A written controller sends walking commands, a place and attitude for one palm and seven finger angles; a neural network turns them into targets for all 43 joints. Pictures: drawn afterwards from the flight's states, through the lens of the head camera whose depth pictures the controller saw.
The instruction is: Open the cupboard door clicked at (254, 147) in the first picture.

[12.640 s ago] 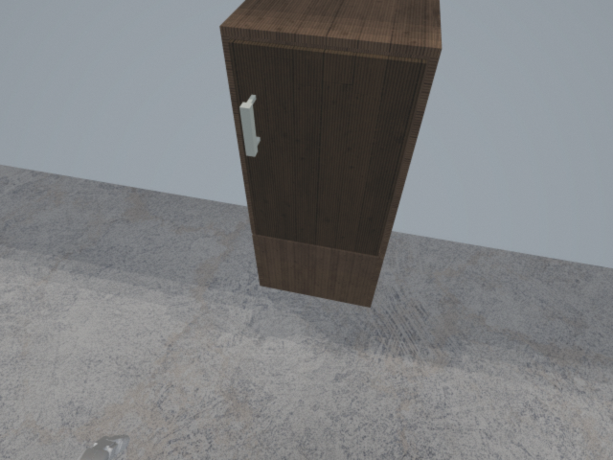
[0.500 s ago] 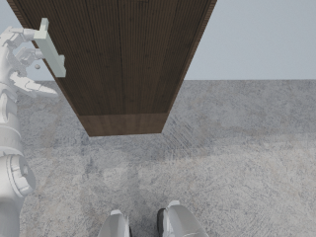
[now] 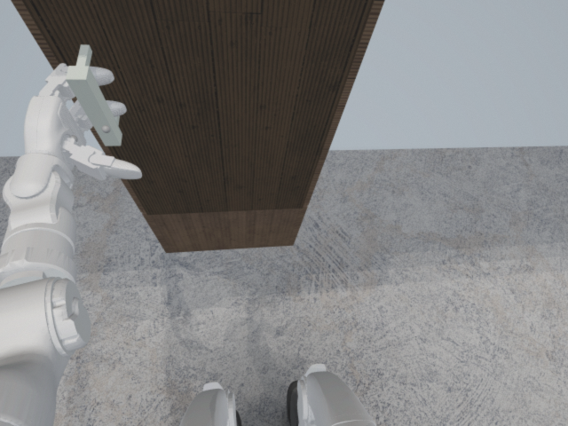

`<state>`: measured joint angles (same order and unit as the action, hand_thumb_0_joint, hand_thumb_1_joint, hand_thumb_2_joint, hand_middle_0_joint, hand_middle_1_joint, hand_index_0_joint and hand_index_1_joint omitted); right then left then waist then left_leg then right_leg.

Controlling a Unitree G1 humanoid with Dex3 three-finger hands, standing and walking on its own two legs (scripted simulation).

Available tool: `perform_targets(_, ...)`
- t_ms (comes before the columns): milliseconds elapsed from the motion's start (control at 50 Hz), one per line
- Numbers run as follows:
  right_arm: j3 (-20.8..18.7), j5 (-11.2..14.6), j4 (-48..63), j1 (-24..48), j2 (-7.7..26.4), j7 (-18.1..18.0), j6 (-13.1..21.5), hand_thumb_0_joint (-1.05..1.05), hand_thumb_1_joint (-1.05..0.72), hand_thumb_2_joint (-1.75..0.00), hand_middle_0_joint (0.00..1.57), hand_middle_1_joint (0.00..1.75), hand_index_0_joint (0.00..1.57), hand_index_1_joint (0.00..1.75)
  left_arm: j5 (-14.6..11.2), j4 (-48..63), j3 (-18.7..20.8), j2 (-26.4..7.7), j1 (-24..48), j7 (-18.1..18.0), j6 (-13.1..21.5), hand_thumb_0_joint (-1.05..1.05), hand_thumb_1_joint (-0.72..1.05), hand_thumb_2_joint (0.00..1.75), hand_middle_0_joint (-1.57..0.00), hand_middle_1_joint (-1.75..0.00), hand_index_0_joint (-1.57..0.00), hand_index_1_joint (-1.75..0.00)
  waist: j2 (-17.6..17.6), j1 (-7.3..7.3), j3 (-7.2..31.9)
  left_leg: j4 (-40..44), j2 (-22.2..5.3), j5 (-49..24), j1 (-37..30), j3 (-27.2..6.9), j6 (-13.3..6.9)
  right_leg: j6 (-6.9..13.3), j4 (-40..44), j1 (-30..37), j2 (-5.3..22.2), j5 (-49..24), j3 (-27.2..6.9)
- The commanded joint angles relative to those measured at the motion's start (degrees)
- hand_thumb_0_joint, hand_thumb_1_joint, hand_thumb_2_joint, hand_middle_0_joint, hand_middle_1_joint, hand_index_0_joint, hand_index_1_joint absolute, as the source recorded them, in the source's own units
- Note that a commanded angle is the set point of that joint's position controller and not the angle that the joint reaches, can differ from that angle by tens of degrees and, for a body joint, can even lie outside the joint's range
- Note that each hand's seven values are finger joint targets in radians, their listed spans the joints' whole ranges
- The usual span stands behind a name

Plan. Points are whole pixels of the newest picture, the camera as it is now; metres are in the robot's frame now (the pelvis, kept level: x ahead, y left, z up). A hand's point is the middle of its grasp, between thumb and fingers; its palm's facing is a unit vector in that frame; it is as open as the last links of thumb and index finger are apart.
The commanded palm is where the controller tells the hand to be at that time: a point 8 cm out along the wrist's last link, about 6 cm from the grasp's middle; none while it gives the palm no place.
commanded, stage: slide the fingers in behind the handle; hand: left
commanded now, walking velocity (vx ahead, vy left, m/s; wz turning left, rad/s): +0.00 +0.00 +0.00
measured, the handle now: (99, 98) +0.55 +0.22 +0.06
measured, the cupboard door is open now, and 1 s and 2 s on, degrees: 0 1 7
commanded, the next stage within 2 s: close the thumb around the handle in 0.80 s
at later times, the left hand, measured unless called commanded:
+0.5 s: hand (117, 128) +0.50 +0.19 +0.06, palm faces +0.02 -1.00 -0.02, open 13.8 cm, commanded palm +0.48 +0.21 +0.06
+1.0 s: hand (118, 131) +0.50 +0.19 +0.06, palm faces +0.01 -1.00 -0.01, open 13.8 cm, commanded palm +0.48 +0.22 +0.06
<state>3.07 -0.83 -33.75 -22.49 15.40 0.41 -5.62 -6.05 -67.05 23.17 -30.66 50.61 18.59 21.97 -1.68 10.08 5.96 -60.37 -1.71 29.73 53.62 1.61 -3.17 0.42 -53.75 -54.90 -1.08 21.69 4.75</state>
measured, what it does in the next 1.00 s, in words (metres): stands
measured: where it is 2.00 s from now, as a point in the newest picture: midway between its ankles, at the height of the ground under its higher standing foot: outside the picture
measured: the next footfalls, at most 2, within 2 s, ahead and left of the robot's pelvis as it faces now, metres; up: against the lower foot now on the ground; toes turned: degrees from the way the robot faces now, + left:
none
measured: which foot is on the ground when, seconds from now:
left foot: down 0.00-1.00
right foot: down 0.00-1.00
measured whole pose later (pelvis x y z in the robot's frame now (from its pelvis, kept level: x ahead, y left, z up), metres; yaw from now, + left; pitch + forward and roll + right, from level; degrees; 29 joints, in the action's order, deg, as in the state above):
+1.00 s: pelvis +0.01 -0.01 +0.00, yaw +1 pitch +23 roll -3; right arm 1.8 -1.3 -35.8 -21.2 15.1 1.3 -3.9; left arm -7.2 -65.4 19.1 -26.3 49.6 14.1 25.0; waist -1.8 8.2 6.2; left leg -60.0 -1.1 29.9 52.9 0.9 -2.6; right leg 0.9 -54.2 -54.3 -0.6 22.7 5.3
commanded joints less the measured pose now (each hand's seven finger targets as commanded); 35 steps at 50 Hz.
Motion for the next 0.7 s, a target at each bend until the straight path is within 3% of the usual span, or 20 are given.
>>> perform_targets(0,-4.08,-0.4,2.34,-10.17,10.58,-0.67,1.08,0.0,-0.9,-0.9,0.2,0.3,0.2,0.3,-0.64,14.19,2.15,-14.48,24.75,-2.22,5.76,0.0,-0.5,0.3,-0.3,-1.2,-0.3,-1.2,-7.01,0.19,27.65,6.35,-0.1,-29.16,-18.97,-5.59,2.66,1.03,2.61,13.02,-1.88,-16.46,-2.44)
perform_targets(60,-4.11,-0.38,2.21,-9.98,10.45,-0.53,1.24,0.0,-0.9,-0.9,0.2,0.3,0.2,0.3,-0.52,13.86,0.95,-13.01,25.22,-2.36,6.96,0.0,-0.5,0.3,-0.3,-1.2,-0.3,-1.2,-8.04,0.37,29.09,5.95,-0.02,-29.75,-19.49,-5.64,2.81,1.06,2.07,13.08,-1.85,-17.04,-2.61)
perform_targets(80,-4.07,-0.28,1.91,-9.89,10.45,-0.51,1.34,0.0,-0.9,-0.9,0.2,0.3,0.2,0.3,-0.57,12.54,0.35,-12.1,25.24,-2.37,6.64,0.0,-0.5,0.3,-0.3,-1.2,-0.3,-1.2,-6.8,0.96,27.92,5.87,0.02,-28.26,-18.39,-5.43,2.58,0.92,2.29,12.84,-1.85,-16.57,-2.66)
perform_targets(120,-3.96,-0.18,1.85,-9.93,10.71,-0.65,1.32,0.0,-0.9,-0.9,0.2,0.3,0.2,0.3,-0.35,10.52,0.75,-12.91,25.39,-2.44,5.68,0.0,-0.5,0.3,-0.3,-1.2,-0.3,-1.2,-5.53,1.25,25.92,6.27,0.25,-24.93,-15.53,-5.08,2.14,0.86,2.6,13.51,-1.7,-15.37,-2.87)
perform_targets(140,-3.97,-0.21,1.97,-10.23,10.7,-0.77,1.39,0.0,-0.9,-0.9,0.2,0.3,0.2,0.3,-0.5,10.96,0.61,-12.57,26.37,-2.48,5.64,0.0,-0.5,0.3,-0.3,-1.2,-0.3,-1.2,-4.89,1.43,26.3,6.24,0.36,-25.18,-15.62,-5.23,1.9,0.94,2.54,13.98,-1.78,-15.9,-2.85)
perform_targets(160,-4.09,-0.24,1.99,-10.29,10.78,-0.85,1.45,0.0,-0.9,-0.9,0.2,0.3,0.2,0.3,-0.14,12.12,1.81,-14.34,26.52,-2.56,5.7,0.0,-0.5,0.3,-0.3,-1.2,-0.3,-1.2,-6.42,0.59,28.62,6.2,0.36,-26.42,-16.31,-5.13,2.07,0.93,2.25,14.96,-1.65,-16.91,-3.07)
perform_targets(200,-4.12,-0.19,2.04,-10.13,10.33,-0.64,1.51,0.0,-0.9,-0.9,0.2,0.3,0.2,0.3,-0.05,12.21,-0.21,-11.6,25.46,-2.45,5.4,0.0,-0.5,0.3,-0.3,-1.2,-0.3,-1.2,-7.78,0.83,29.38,5.77,0.5,-27.45,-17.24,-4.71,2.07,0.86,2.42,14.65,-1.57,-18.02,-3.2)
perform_targets(220,-4.07,-0.25,1.74,-10.18,10.4,-0.64,1.47,0.0,-0.9,-0.9,0.2,0.3,0.2,0.3,0.13,13.06,-0.26,-12.09,26.17,-2.49,5.48,0.0,-0.5,0.3,-0.3,-1.2,-0.3,-1.2,-7.93,0.75,29.08,5.86,0.27,-27.94,-17.8,-5.05,2.27,0.94,2.26,14.21,-1.59,-17.74,-2.97)
perform_targets(240,-4.17,-0.3,1.82,-10.33,10.12,-0.53,1.56,0.0,-0.9,-0.9,0.2,0.3,0.2,0.3,-0.11,13.51,-2.58,-8.99,26.58,-2.24,5.62,0.0,-0.5,0.3,-0.3,-1.2,-0.3,-1.2,-8.42,1.32,29.37,5.75,0.25,-29.49,-19.37,-5.41,2.32,1.07,2.19,13.15,-1.7,-17.95,-2.69)
perform_targets(280,-4.33,-0.28,1.45,-10.14,10.26,-0.31,1.62,0.0,-0.9,-0.9,0.2,0.3,0.2,0.3,-0.79,13.54,-2.79,-7.84,25.69,-2.4,5.5,0.0,-0.5,0.3,-0.3,-1.2,-0.3,-1.2,-8.36,1.19,29.21,5.91,-0.01,-29.65,-20.62,-5.59,2.62,0.97,2.66,12.12,-1.82,-17.16,-2.42)
perform_targets(320,-4.42,-0.28,1.14,-10.22,10.41,-0.44,1.7,0.0,-0.9,-0.9,0.2,0.3,0.2,0.3,-1.36,12.38,-1.82,-8.45,26.17,-2.95,5.21,0.0,-0.5,0.3,-0.3,-1.2,-0.3,-1.2,-4.8,1.72,27.87,6.04,0.15,-26.84,-17.94,-5.22,2.12,0.74,3.11,13.66,-1.82,-17.06,-2.68)
perform_targets(400,-4.46,-0.35,0.68,-10.16,10.16,-0.19,2.11,0.0,-0.9,-0.9,0.2,0.3,0.2,0.3,-0.39,13.13,-4.9,-5.59,27.03,-3.41,5.94,0.0,-0.5,0.3,-0.3,-1.2,-0.3,-1.2,-8.21,1.72,27.81,6.11,0.31,-27.43,-19.65,-5.51,2.43,1.05,2.78,11.8,-1.66,-16.41,-2.57)
perform_targets(440,-4.72,-0.68,0.61,-10.47,10.19,-0.04,2.21,0.0,-0.9,-0.9,0.2,0.3,0.2,0.3,-0.22,15.29,-5.32,-5.05,27.79,-3.64,6.73,0.0,-0.5,0.3,-0.3,-1.2,-0.3,-1.2,-9.96,1.69,29.93,5.64,0.04,-31.71,-23.14,-6.07,2.79,1.24,2.35,10.52,-1.73,-17.4,-2.21)
perform_targets(480,-4.82,-0.61,0.15,-10.58,10.13,0.14,2.04,0.0,-0.9,-0.9,0.2,0.3,0.2,0.3,-0.21,14.43,-4.97,-5.21,25.68,-3.69,6.85,0.0,-0.5,0.3,-0.3,-1.2,-0.3,-1.2,-9.08,1.02,30.49,5.53,-0.13,-33.4,-23.72,-6.19,3.11,1.18,2.44,11.14,-1.8,-18.26,-2.12)
perform_targets(500,-4.7,-0.58,0.11,-10.18,9.96,0.18,2.05,0.0,-0.9,-0.9,0.2,0.3,0.2,0.3,-0.51,14.59,-7.11,-2.81,26.91,-3.57,6.78,0.0,-0.5,0.3,-0.3,-1.2,-0.3,-1.2,-8.61,2.22,29.03,5.68,-0.14,-32.61,-23.39,-6.08,2.96,1.01,2.74,10.64,-1.82,-18.25,-2.14)
perform_targets(520,-4.82,-0.6,0.07,-10.23,10.03,0.27,2.12,0.0,-0.9,-0.9,0.2,0.3,0.2,0.3,-0.81,14.49,-6.54,-2.88,26.79,-3.64,6.67,0.0,-0.5,0.3,-0.3,-1.2,-0.3,-1.2,-7.08,2.05,28.64,5.78,0.02,-30.68,-22.14,-5.89,2.67,0.96,2.99,11.45,-1.81,-17.85,-2.15)
perform_targets(560,-4.83,-0.52,-0.05,-10.39,10.18,0.1,2.09,0.0,-0.9,-0.9,0.2,0.3,0.2,0.3,-0.9,15.07,-5.52,-4.4,27.07,-3.55,6.96,0.0,-0.5,0.3,-0.3,-1.2,-0.3,-1.2,-7.7,1.59,29.45,5.98,-0.01,-32.69,-22.82,-6.21,2.85,1.12,2.69,12.23,-1.8,-18.97,-2.09)
perform_targets(600,-4.87,-0.44,-0.12,-9.99,9.94,0.18,2.14,0.0,-0.9,-0.9,0.2,0.3,0.2,0.3,-1.05,15.24,-6.51,-2.87,26.34,-3.35,6.92,0.0,-0.5,0.3,-0.3,-1.2,-0.3,-1.2,-8.28,1.47,29.8,5.75,0.11,-33.16,-23.27,-5.8,2.78,1.1,2.82,12.2,-1.77,-19.45,-2.29)
perform_targets(640,-4.79,-0.47,-0.2,-10.07,10.05,0.08,2.15,0.0,-0.9,-0.9,0.2,0.3,0.2,0.3,-1.11,15.63,-5.66,-4.33,26.84,-3.47,7.24,0.0,-0.5,0.3,-0.3,-1.2,-0.3,-1.2,-8.27,1.36,29.03,5.95,0.15,-33.57,-22.81,-5.99,2.79,1.3,2.71,12.77,-1.75,-19.88,-2.22)
perform_targets(680,-4.78,-0.34,-0.32,-9.69,9.9,0.12,2.14,0.0,-0.9,-0.9,0.2,0.3,0.2,0.3,-1.14,13.41,-5.64,-3.62,25.36,-3.46,6.97,0.0,-0.5,0.3,-0.3,-1.2,-0.3,-1.2,-6.64,1.34,27.37,6.09,0.26,-31.29,-21.32,-5.66,2.65,1.12,3.04,12.7,-1.74,-18.98,-2.24)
